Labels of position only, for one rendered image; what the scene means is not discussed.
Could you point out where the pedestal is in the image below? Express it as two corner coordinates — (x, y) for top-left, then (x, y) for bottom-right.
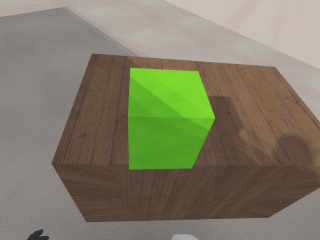
(51, 53), (320, 222)

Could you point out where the carton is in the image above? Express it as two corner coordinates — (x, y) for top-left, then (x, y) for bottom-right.
(128, 68), (215, 170)

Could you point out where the left robot hand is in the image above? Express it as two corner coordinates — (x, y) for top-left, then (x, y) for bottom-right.
(27, 229), (50, 240)

